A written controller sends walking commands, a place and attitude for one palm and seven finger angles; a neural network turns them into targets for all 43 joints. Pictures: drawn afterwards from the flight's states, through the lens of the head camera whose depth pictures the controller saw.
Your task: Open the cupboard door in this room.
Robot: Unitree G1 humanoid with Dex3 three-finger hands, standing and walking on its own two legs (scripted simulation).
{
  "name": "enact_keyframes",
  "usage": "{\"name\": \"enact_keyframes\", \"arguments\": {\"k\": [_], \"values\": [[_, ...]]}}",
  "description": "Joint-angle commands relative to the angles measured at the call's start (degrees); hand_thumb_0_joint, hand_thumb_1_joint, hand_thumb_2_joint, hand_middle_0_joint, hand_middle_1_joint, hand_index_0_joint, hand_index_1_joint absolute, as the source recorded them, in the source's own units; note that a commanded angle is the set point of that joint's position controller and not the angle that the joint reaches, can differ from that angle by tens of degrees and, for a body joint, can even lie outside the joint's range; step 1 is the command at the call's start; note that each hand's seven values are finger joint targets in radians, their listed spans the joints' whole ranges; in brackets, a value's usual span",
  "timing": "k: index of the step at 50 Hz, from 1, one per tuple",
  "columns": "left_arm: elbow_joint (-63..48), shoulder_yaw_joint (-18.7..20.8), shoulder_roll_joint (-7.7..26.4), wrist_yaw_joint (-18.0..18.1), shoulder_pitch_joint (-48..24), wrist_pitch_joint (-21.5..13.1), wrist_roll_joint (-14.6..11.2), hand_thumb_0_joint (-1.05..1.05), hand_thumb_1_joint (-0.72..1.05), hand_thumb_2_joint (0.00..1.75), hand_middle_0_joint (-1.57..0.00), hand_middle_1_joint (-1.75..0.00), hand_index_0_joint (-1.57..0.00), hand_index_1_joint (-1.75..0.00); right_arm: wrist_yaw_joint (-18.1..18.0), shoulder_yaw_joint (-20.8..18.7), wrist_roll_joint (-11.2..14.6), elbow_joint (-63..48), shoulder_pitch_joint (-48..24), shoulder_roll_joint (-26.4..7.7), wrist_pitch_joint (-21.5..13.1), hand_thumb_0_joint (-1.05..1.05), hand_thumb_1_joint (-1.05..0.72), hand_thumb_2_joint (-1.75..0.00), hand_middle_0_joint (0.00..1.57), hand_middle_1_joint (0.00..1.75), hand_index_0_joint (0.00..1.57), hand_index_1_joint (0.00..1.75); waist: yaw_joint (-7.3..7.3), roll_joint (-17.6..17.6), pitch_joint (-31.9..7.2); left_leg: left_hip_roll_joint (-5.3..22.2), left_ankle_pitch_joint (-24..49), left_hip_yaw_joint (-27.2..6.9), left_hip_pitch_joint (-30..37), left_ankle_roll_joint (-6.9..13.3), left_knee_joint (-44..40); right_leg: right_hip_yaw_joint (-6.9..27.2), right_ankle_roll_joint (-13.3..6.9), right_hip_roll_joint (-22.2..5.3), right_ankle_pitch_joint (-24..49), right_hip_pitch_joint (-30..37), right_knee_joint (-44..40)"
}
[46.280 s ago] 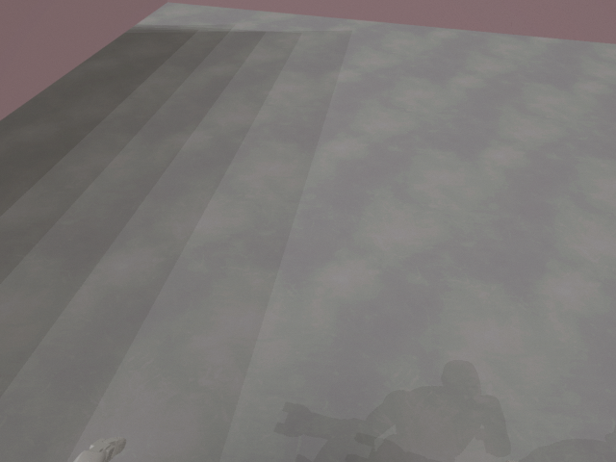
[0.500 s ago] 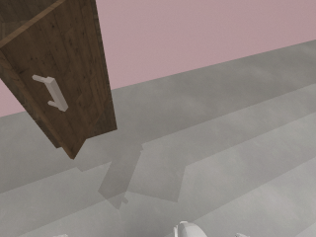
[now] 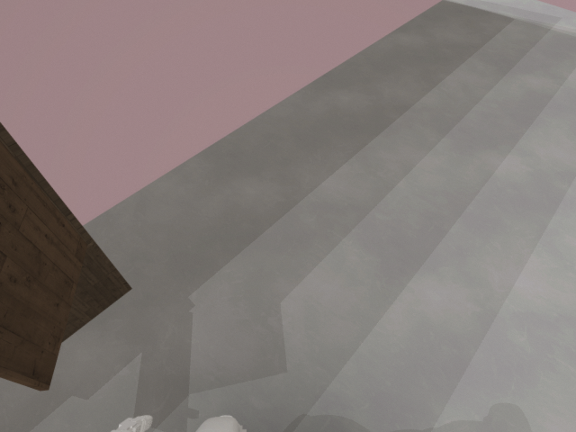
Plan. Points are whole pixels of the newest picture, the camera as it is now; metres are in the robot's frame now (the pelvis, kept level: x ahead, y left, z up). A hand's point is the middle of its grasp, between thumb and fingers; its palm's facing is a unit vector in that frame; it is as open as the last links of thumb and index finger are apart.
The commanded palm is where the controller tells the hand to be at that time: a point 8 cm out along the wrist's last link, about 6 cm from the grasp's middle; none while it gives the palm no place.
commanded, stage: walk to a spot facing it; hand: left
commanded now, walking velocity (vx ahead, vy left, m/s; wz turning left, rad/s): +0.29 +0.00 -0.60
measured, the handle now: out of the picture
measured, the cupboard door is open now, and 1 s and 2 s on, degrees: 49 49 49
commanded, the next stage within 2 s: turn to face it in 1.46 s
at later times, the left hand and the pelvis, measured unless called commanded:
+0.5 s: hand (251, 305) +0.35 +0.09 -0.17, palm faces -0.37 -0.91 -0.19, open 7.4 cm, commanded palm none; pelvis +0.15 -0.05 -0.02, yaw -18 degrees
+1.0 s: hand (259, 285) +0.40 +0.08 -0.19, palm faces -0.34 -0.92 -0.17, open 7.3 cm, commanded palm none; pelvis +0.37 -0.11 -0.02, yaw -28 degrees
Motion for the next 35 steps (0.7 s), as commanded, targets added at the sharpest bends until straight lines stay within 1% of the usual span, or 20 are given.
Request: {"name": "enact_keyframes", "arguments": {"k": [1, 2, 3, 4, 5, 6, 8, 11, 18, 20, 21, 22, 23, 24, 25, 26, 28, 30, 32, 35], "values": [[-4.79, 3.49, 11.53, -0.36, -2.53, -1.24, -0.05, 0.00, 0.90, 0.90, -0.20, -0.30, -0.20, -0.30, -0.39, -1.29, -0.30, -2.71, 6.82, -4.73, -3.03, 0.00, -0.90, -0.90, 0.20, 0.30, 0.20, 0.30, -2.41, -6.82, -4.10, -2.41, 4.20, 2.71, 16.54, 0.56, -16.38, 14.66, -7.03, -9.25, -23.13, -11.57, -11.06], [-5.62, 2.96, 8.88, -0.69, -3.53, -1.29, -0.33, 0.00, 0.90, 0.90, -0.20, -0.30, -0.20, -0.30, -1.17, -1.64, -0.51, -1.08, 11.79, -7.19, -3.77, 0.00, -0.90, -0.90, 0.20, 0.30, 0.20, 0.30, -4.93, 0.40, -5.20, 1.49, 0.30, -1.35, 25.60, 1.97, -24.82, 11.17, -4.40, -5.26, -23.44, -18.55, -3.96], [-7.24, 2.06, 4.30, -1.26, -4.21, -1.18, -0.95, 0.00, 0.90, 0.90, -0.20, -0.30, -0.20, -0.30, -1.72, -2.92, -1.76, 0.07, 16.84, -13.16, -4.35, 0.00, -0.90, -0.90, 0.20, 0.30, 0.20, 0.30, -7.20, 19.30, -5.32, 17.00, -17.00, -22.16, 30.21, 6.67, -34.96, 0.69, -0.55, 3.43, -24.30, -29.00, 15.04], [-9.55, 2.23, 4.96, -1.62, -9.22, -1.73, -0.74, 0.00, 0.90, 0.90, -0.20, -0.30, -0.20, -0.30, -2.32, -3.30, -1.85, 0.12, 18.90, -15.89, -4.82, 0.00, -0.90, -0.90, 0.20, 0.30, 0.20, 0.30, -8.08, 19.55, -2.76, 28.23, -22.74, -35.19, 25.08, 12.30, -41.93, -2.97, 0.77, 0.11, -21.19, -32.22, 27.53], [-10.37, 2.92, 6.33, -2.51, -11.32, -2.11, -0.29, 0.00, 0.90, 0.90, -0.20, -0.30, -0.20, -0.30, -2.46, -2.88, -1.75, -1.22, 15.67, -15.05, -4.94, 0.00, -0.90, -0.90, 0.20, 0.30, 0.20, 0.30, -6.21, 10.44, 1.57, 28.29, -20.61, -32.93, 18.63, 14.59, -43.82, -1.39, 0.89, -4.32, -16.01, -31.05, 33.12], [-9.28, 3.22, 6.11, -3.04, -8.70, -2.44, 0.10, 0.00, 0.90, 0.90, -0.20, -0.30, -0.20, -0.30, -1.84, -2.31, -2.07, -2.58, 12.69, -13.00, -5.41, 0.00, -0.90, -0.90, 0.20, 0.30, 0.20, 0.30, -3.97, 6.36, 0.45, 25.53, -17.16, -30.32, 16.80, 14.16, -42.14, -2.37, 0.96, -4.81, -12.03, -29.54, 37.13], [-6.12, 3.12, 4.20, -3.58, -5.67, -2.08, 0.60, 0.00, 0.90, 0.90, -0.20, -0.30, -0.20, -0.30, -1.77, -0.85, -1.74, -2.32, 8.94, -8.75, -6.16, 0.00, -0.90, -0.90, 0.20, 0.30, 0.20, 0.30, -1.11, 8.20, 0.95, 18.50, -0.37, -14.47, 17.14, 9.64, -38.90, -4.02, 1.83, -6.49, -4.08, -28.59, 38.90], [-5.55, 1.79, 1.32, -4.16, -5.88, -1.66, 0.24, 0.00, 0.90, 0.90, -0.20, -0.30, -0.20, -0.30, -2.02, -0.22, -1.31, -0.48, 12.48, -6.51, -6.79, 0.00, -0.90, -0.90, 0.20, 0.30, 0.20, 0.30, -1.67, 11.23, -1.75, 13.61, 19.57, -0.42, 22.69, 7.67, -34.80, -8.32, 2.62, -6.09, 0.14, -27.41, 34.68], [-6.13, 0.49, 0.65, -4.25, -13.67, -1.72, -0.06, 0.00, 0.90, 0.90, -0.20, -0.30, -0.20, -0.30, -1.62, -0.08, -1.83, 3.32, 19.02, -6.72, -6.40, 0.00, -0.90, -0.90, 0.20, 0.30, 0.20, 0.30, -4.43, 12.61, 0.03, 15.68, 32.74, 7.60, 24.38, 7.95, -32.27, -14.52, 0.65, -4.78, -0.11, -19.16, 13.85], [-5.41, 0.70, 1.90, -4.05, -11.73, -1.92, -0.15, 0.00, 0.90, 0.90, -0.20, -0.30, -0.20, -0.30, -1.55, -0.19, -1.78, 3.65, 18.44, -7.75, -6.26, 0.00, -0.90, -0.90, 0.20, 0.30, 0.20, 0.30, -2.97, 11.54, -0.78, 16.98, 40.88, 9.03, 23.71, 7.97, -28.66, -15.83, -1.02, -3.04, -2.72, -12.24, 10.17], [-4.46, 0.97, 2.82, -3.77, -8.13, -2.22, -0.10, 0.00, 0.90, 0.90, -0.20, -0.30, -0.20, -0.30, -1.44, -0.35, -1.68, 3.56, 17.77, -8.31, -6.10, 0.00, -0.90, -0.90, 0.20, 0.30, 0.20, 0.30, -1.02, 11.70, -2.58, 16.75, 47.41, 10.21, 23.46, 7.39, -23.33, -16.91, -2.20, -1.51, -4.08, -6.74, 7.71], [-1.88, 1.63, 4.15, -3.46, -0.43, -2.54, -0.06, 0.00, 0.90, 0.90, -0.20, -0.30, -0.20, -0.30, -1.50, -0.39, -1.28, 3.22, 15.34, -8.96, -6.11, 0.00, -0.90, -0.90, 0.20, 0.30, 0.20, 0.30, 3.23, 10.18, -5.65, 15.55, 50.96, 11.71, 19.37, 6.19, -14.45, -16.91, -3.54, -0.13, -1.49, 4.52, 4.88], [1.48, 2.93, 7.95, -2.90, 10.32, -3.30, 0.18, 0.00, 0.90, 0.90, -0.20, -0.30, -0.20, -0.30, -0.99, -0.19, -0.35, 2.13, 12.47, -8.48, -6.38, 0.00, -0.90, -0.90, 0.20, 0.30, 0.20, 0.30, 8.53, 4.71, -11.35, 13.09, 46.05, 13.61, 7.92, 3.96, -1.67, -12.35, -5.89, -2.82, 0.10, 23.55, 2.74], [3.24, 5.28, 15.92, -1.65, 19.45, -3.86, 0.26, 0.00, 0.90, 0.90, -0.20, -0.30, -0.20, -0.30, -0.63, 0.70, 1.04, -0.47, 11.88, -4.21, -6.53, 0.00, -0.90, -0.90, 0.20, 0.30, 0.20, 0.30, 11.86, -12.10, -19.85, 3.19, 1.45, 13.94, -11.75, 0.69, 19.78, 17.02, -12.70, -21.70, -2.40, 39.64, -3.99], [3.98, 5.47, 18.12, -0.83, 19.87, -3.50, -1.33, 0.00, 0.90, 0.90, -0.20, -0.30, -0.20, -0.30, -0.80, 0.47, 1.05, -2.38, 6.31, -5.06, -6.42, 0.00, -0.90, -0.90, 0.20, 0.30, 0.20, 0.30, 11.39, -13.11, -18.95, 1.44, -10.90, 3.90, -19.04, 1.24, 31.78, 29.38, -14.96, -26.95, 2.45, 36.53, -11.96], [2.81, 5.07, 16.24, -0.12, 14.81, -3.14, -1.56, 0.00, 0.90, 0.90, -0.20, -0.30, -0.20, -0.30, -0.83, -0.25, 0.85, -2.28, 4.60, -5.92, -6.05, 0.00, -0.90, -0.90, 0.20, 0.30, 0.20, 0.30, 8.78, -5.63, -11.39, 4.53, -4.86, -1.02, -20.46, 1.90, 33.38, 25.41, -15.28, -26.41, -1.10, 29.32, -13.59], [0.43, 2.94, 10.11, 0.28, 5.53, -3.76, -1.31, 0.00, 0.90, 0.90, -0.20, -0.30, -0.20, -0.30, -0.71, -0.46, 0.01, -0.39, 4.07, -4.16, -5.28, 0.00, -0.90, -0.90, 0.20, 0.30, 0.20, 0.30, 3.22, -3.28, -3.70, 7.84, 3.31, -2.23, -14.32, 1.02, 27.19, 13.99, -11.63, -21.45, 0.45, 9.94, -16.02], [-0.32, 2.10, 7.05, 0.36, 1.98, -4.71, -0.77, 0.00, 0.90, 0.90, -0.20, -0.30, -0.20, -0.30, -0.45, -0.29, -0.74, 1.44, 6.71, -2.32, -3.95, 0.00, -0.90, -0.90, 0.20, 0.30, 0.20, 0.30, -0.20, -3.59, -1.86, 7.54, 5.68, -1.44, -8.44, 0.45, 19.84, 6.56, -10.42, -17.65, 6.08, 1.69, -17.43], [0.44, 2.30, 7.20, 0.28, 2.21, -5.34, -0.37, 0.00, 0.90, 0.90, -0.20, -0.30, -0.20, -0.30, -0.07, -0.35, -0.87, 2.55, 9.46, -1.18, -3.53, 0.00, -0.90, -0.90, 0.20, 0.30, 0.20, 0.30, -1.76, -3.51, -4.60, 6.35, 7.87, -0.05, -5.72, 0.35, 13.91, 2.91, -10.39, -15.05, 6.42, 1.47, -16.98], [2.14, 2.45, 6.57, -0.21, 5.29, -5.93, -0.71, 0.00, 0.90, 0.90, -0.20, -0.30, -0.20, -0.30, 0.64, -0.43, -0.94, 1.01, 4.42, -0.87, -3.76, 0.00, -0.90, -0.90, 0.20, 0.30, 0.20, 0.30, -0.26, -3.18, -4.57, 5.00, 13.24, 0.55, -8.71, 0.08, 7.29, 3.46, -10.49, -13.19, 4.34, 5.12, -17.71]]}}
